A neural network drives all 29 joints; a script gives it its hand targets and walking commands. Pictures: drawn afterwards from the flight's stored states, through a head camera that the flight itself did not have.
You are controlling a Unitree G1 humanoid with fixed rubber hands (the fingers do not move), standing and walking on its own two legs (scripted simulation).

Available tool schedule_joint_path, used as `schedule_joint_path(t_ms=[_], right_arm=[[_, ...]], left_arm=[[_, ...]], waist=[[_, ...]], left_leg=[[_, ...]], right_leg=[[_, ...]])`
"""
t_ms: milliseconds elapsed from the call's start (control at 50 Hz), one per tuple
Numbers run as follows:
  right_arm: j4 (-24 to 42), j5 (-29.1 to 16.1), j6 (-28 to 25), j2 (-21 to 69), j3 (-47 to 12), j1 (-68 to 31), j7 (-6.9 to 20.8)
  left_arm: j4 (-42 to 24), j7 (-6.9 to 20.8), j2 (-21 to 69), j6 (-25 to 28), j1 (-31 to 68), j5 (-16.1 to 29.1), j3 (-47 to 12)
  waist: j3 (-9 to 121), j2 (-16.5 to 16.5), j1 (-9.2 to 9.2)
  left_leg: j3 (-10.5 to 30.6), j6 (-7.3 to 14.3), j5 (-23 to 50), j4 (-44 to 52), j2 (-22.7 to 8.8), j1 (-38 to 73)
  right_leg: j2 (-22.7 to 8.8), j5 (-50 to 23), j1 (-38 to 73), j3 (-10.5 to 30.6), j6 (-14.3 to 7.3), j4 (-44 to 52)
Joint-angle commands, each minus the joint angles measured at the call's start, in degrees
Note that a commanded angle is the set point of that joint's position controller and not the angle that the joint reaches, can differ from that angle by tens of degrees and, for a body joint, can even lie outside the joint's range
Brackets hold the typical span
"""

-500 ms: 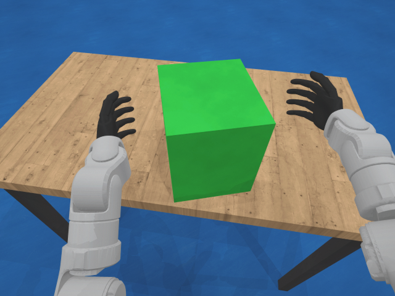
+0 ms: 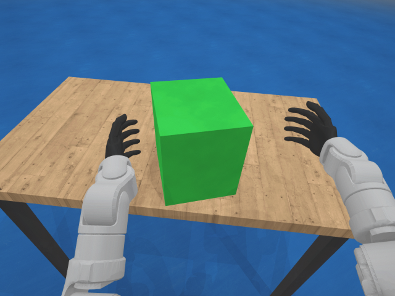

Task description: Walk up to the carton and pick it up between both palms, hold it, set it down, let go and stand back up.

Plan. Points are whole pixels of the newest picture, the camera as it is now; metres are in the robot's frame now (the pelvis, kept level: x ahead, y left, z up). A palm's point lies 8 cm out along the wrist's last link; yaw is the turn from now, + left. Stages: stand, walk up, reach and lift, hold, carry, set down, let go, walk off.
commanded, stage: set down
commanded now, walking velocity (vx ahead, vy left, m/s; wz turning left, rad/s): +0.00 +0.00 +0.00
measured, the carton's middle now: (194, 140) +0.47 +0.06 +0.09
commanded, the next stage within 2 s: none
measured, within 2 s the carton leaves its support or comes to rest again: neither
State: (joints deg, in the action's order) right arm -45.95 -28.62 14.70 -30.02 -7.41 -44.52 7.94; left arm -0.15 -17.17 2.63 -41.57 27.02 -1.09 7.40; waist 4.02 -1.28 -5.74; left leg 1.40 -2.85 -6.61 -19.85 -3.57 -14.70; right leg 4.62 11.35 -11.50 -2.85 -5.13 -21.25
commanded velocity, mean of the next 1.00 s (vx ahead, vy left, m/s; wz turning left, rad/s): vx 0.00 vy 0.00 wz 0.00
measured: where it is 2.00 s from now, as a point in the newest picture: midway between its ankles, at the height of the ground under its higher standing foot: outside the picture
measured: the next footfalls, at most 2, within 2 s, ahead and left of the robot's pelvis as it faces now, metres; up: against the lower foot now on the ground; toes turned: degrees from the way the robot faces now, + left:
none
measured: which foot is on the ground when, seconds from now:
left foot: down 0.00-1.00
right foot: down 0.00-1.00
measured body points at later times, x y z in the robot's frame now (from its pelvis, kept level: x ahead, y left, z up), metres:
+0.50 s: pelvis -0.01 +0.03 +0.00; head +0.01 +0.03 +0.45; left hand +0.30 +0.17 +0.11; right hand +0.35 -0.23 +0.10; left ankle +0.04 +0.17 -0.74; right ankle +0.00 -0.06 -0.74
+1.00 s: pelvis +0.00 +0.04 +0.00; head -0.03 +0.04 +0.45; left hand +0.27 +0.17 +0.08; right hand +0.29 -0.23 +0.04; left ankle +0.04 +0.17 -0.74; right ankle +0.00 -0.06 -0.74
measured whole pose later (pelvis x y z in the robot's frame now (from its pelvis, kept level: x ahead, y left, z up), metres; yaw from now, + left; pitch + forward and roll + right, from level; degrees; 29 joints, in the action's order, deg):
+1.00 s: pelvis +0.00 +0.04 +0.00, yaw -3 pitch -5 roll +0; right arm -32.7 -23.8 2.8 -30.0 -6.6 -9.9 13.0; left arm -11.1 -18.9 6.3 -31.8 -2.7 -6.1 -4.9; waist -1.1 -0.8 -1.0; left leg -2.1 -1.0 -8.4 -20.8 -1.7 -7.6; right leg 2.6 11.9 -5.1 0.7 -2.5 -21.8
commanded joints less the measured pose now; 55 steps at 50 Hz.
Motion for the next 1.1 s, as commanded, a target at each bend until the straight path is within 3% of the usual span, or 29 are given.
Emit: schedule_joint_path(t_ms=[0,20,60,80,100,180,200,220,240,260,280,320,360,400,460,500,520,560,600,660,680,740,760,860,880,940,960,1020,1080], right_arm=[[18.0,-0.1,-2.7,-9.4,4.3,-27.7,0.1],[7.1,-0.3,-2.0,-7.5,0.9,-2.8,0.3],[20.2,0.3,-4.2,-11.8,4.9,-25.4,-1.5],[11.6,0.8,-2.6,-11.8,7.4,-24.3,-1.1],[19.4,-3.2,-5.3,-10.2,2.2,-12.2,0.0],[14.3,-0.7,-5.8,-13.2,2.3,-2.1,-0.1],[24.2,-1.7,-6.3,-16.7,6.3,-24.0,-0.5],[13.9,-2.4,-5.2,-15.6,4.8,-7.1,0.9],[21.4,-2.9,-8.3,-12.3,1.3,0.6,1.8],[28.6,-1.0,-9.9,-16.6,8.1,-8.4,1.6],[14.5,-0.5,-8.9,-12.9,5.1,12.4,1.9],[17.2,1.3,-9.1,-17.2,7.5,0.1,3.3],[25.2,0.0,-9.5,-18.6,8.6,-13.0,4.6],[21.0,0.3,-11.7,-10.9,2.5,10.6,5.0],[27.3,-2.4,-12.4,-21.2,7.2,-9.6,4.5],[19.1,-1.2,-11.7,-13.6,2.5,8.3,5.5],[18.6,2.2,-11.2,-16.0,7.2,-1.4,5.5],[18.6,0.1,-11.1,-14.1,3.5,14.9,5.8],[19.1,2.8,-11.7,-17.3,5.9,5.1,5.9],[17.0,2.1,-10.3,-14.0,6.5,6.2,5.7],[16.3,4.3,-10.8,-10.9,4.8,18.9,5.9],[22.9,1.1,-11.2,-14.5,7.9,7.3,5.5],[16.4,2.8,-11.1,-12.7,6.0,19.8,5.5],[21.7,3.0,-12.8,-10.3,3.7,22.7,4.8],[12.8,7.5,-11.4,-11.1,4.9,23.7,4.6],[23.0,2.7,-15.4,-11.8,5.2,26.4,5.2],[15.3,7.0,-14.2,-12.0,6.7,24.4,5.0],[35.9,1.7,-17.2,-9.1,8.0,11.0,5.0],[12.8,8.7,-13.0,-12.2,2.1,38.2,4.6]], left_arm=[[-14.2,-0.4,-5.2,3.9,26.4,2.7,-0.9],[-4.9,-0.3,3.5,2.5,1.8,-2.1,-2.9],[-13.0,0.2,-5.5,3.3,23.6,-0.2,-0.9],[-10.5,-1.0,-6.1,3.9,27.6,0.4,-2.4],[-20.9,-2.7,-1.5,5.9,13.6,0.3,-1.4],[-13.5,0.7,3.5,1.7,-3.3,-3.5,-2.0],[-17.2,0.2,-3.5,2.8,20.4,0.2,-2.7],[-10.9,-0.7,3.2,2.7,3.9,-1.8,-4.8],[-22.8,-0.8,4.8,5.0,-5.4,-0.9,-5.2],[-26.5,-1.4,2.4,6.0,3.6,1.0,-7.4],[-19.3,-0.4,5.8,5.1,-14.7,-3.6,-6.5],[-22.8,0.0,2.8,5.1,-1.3,-3.3,-7.0],[-23.1,-2.3,2.5,7.6,11.0,1.4,-12.3],[-20.0,-1.9,7.9,8.5,-16.7,-4.1,-9.1],[-27.9,-3.5,-1.5,8.6,4.5,-0.8,-10.4],[-24.0,-2.8,6.4,8.2,-13.6,-3.1,-10.6],[-17.6,-2.1,3.9,7.3,-0.7,-2.6,-9.6],[-19.8,-2.1,8.1,7.2,-18.4,-3.8,-10.8],[-24.6,-2.5,5.7,8.5,-4.4,-1.3,-12.3],[-19.1,-3.2,5.8,9.0,-3.7,-1.4,-14.1],[-17.2,-2.8,10.7,8.6,-18.0,-5.3,-14.0],[-26.5,-4.0,4.6,10.5,-4.0,-0.5,-14.5],[-18.4,-3.4,9.3,9.4,-19.5,-3.2,-15.4],[-19.5,-1.7,7.5,10.8,-20.9,-5.2,-12.5],[-12.7,-0.3,7.7,8.9,-23.3,-7.9,-12.4],[-25.9,-2.7,6.4,13.4,-22.2,-3.9,-14.9],[-13.2,-1.5,7.4,11.3,-24.7,-8.5,-15.0],[-34.5,-4.5,1.2,18.4,-5.9,1.0,-18.5],[-10.0,1.1,10.6,9.2,-41.2,-8.9,-15.8]], waist=[[22.1,-6.7,-0.2],[13.6,-7.1,1.54],[21.7,-5.4,0.93],[17.4,-3.0,1.93],[21.5,-3.4,-1.48],[15.8,-2.6,2.65],[21.6,-1.7,3.01],[13.7,-2.5,3.91],[19.5,-4.7,0.64],[22.9,-2.4,5.33],[13.4,-5.5,6.42],[17.2,-2.3,7.04],[20.6,-4.3,5.14],[15.4,-6.5,-0.01],[25.8,-4.5,1.76],[16.1,-6.3,-1.49],[15.2,-3.5,1.54],[11.3,-6.2,0.32],[13.8,-3.9,4.08],[9.7,-7.2,1.97],[6.5,-7.7,3.04],[10.4,-5.2,4.67],[1.9,-5.6,4.24],[4.0,-4.6,2.84],[-2.7,-4.4,5.02],[7.3,-3.2,4.11],[0.3,-1.1,5.76],[14.2,-4.5,2.43],[-3.2,-5.3,5.83]], left_leg=[[0.2,3.4,5.4,0.2,2.2,-0.2],[2.2,3.2,9.1,-0.1,1.5,4.2],[0.9,3.4,6.5,-0.5,2.3,0.7],[0.4,4.6,0.4,0.8,2.0,-2.2],[0.8,3.5,8.2,-1.1,1.7,2.9],[0.6,3.8,16.7,0.8,1.4,11.2],[-0.2,3.7,11.9,0.1,2.0,4.3],[1.2,3.5,11.0,0.2,1.1,7.0],[1.4,3.3,19.7,-0.9,-0.1,13.6],[1.8,3.3,19.7,-1.8,0.9,13.9],[2.8,3.8,21.4,-1.6,0.7,16.4],[2.5,3.4,17.6,-1.4,0.6,15.7],[2.1,4.4,10.0,-2.0,0.8,12.2],[1.1,4.4,15.7,-1.9,1.2,15.0],[1.4,4.4,10.9,-2.8,1.4,8.4],[1.2,5.0,11.2,-1.7,0.2,12.8],[0.4,4.7,4.8,-2.2,1.0,8.9],[-0.3,4.9,5.1,-1.5,1.1,11.5],[1.1,3.5,1.2,-1.3,0.9,11.1],[0.5,4.6,-5.7,-2.1,1.7,9.4],[1.1,4.6,-1.8,-1.1,1.1,11.5],[1.0,4.6,-3.4,-1.2,1.5,10.3],[1.8,4.3,-0.9,0.2,0.6,12.4],[0.2,3.5,0.0,-0.9,1.7,13.0],[0.6,3.6,-1.3,0.0,1.1,14.8],[1.9,2.5,9.1,-0.3,0.8,20.4],[1.1,3.3,7.3,-0.3,0.8,21.8],[1.1,4.0,2.2,-2.3,0.9,16.3],[-0.1,3.7,10.3,-0.7,0.9,22.1]], right_leg=[[-6.6,-6.7,11.2,13.3,6.0,4.1],[-6.1,-11.8,13.2,12.7,5.5,3.5],[-7.4,-12.3,10.5,12.6,5.9,2.2],[-6.6,-5.0,6.5,11.5,5.3,2.5],[-5.9,-10.0,11.2,12.0,4.1,1.6],[-4.2,-24.6,10.9,9.2,3.6,2.0],[-4.5,-20.4,7.3,9.0,3.8,0.8],[-3.6,-14.7,7.0,8.4,3.0,2.8],[-3.2,-20.3,9.2,7.6,2.7,1.7],[-3.0,-25.1,4.9,6.3,3.1,1.0],[-2.6,-26.0,6.7,5.4,2.7,2.9],[-2.6,-21.5,2.5,5.6,2.1,1.8],[-3.7,-13.6,-1.8,6.5,2.4,1.8],[-3.9,-19.8,3.7,8.9,1.6,3.4],[-5.4,-19.0,4.3,9.2,1.8,0.8],[-4.7,-13.1,3.2,10.0,1.2,3.8],[-5.7,-6.0,-1.0,10.8,0.3,4.3],[-6.4,-2.7,2.6,10.7,0.9,7.4],[-6.0,2.2,-0.7,9.3,1.0,6.2],[-8.2,8.9,-1.2,12.4,2.0,7.1],[-7.7,5.6,0.9,12.0,1.4,7.6],[-7.6,6.7,-2.3,10.9,1.7,6.4],[-6.9,2.6,-2.5,10.2,2.0,7.3],[-7.4,1.1,2.9,11.6,1.6,6.9],[-6.7,1.4,-0.6,10.4,2.0,7.6],[-4.7,-10.2,0.3,7.0,1.6,5.2],[-5.0,-8.2,-4.9,6.5,1.2,7.4],[-4.8,-4.2,-6.9,5.5,2.3,4.5],[-4.8,-15.9,-0.8,6.0,1.0,8.4]])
